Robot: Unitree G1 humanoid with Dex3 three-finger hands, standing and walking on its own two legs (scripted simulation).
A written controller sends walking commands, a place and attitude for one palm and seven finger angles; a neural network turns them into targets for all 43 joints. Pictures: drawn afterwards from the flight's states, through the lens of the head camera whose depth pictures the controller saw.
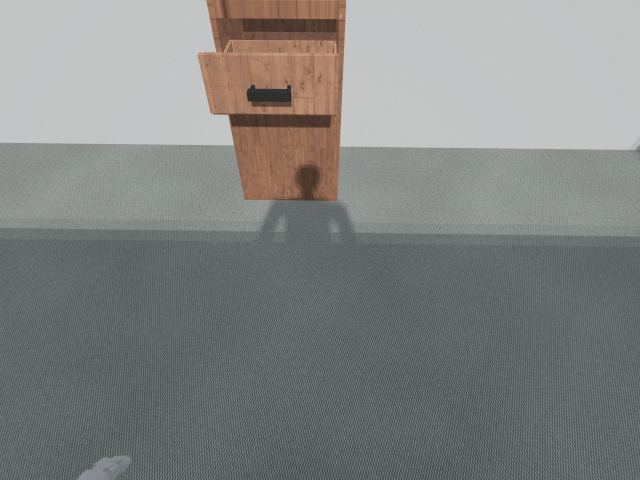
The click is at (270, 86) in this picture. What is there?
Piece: drawer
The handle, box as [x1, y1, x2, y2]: [247, 85, 290, 101]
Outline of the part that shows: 247,90 248,100 290,101 290,85 287,85 286,89 255,89 254,85 251,85 250,88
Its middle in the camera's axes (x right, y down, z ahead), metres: -0.15 -0.43 +1.13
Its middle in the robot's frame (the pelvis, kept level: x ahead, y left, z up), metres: +1.12 +0.21 -0.06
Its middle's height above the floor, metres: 0.71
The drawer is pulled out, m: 0.28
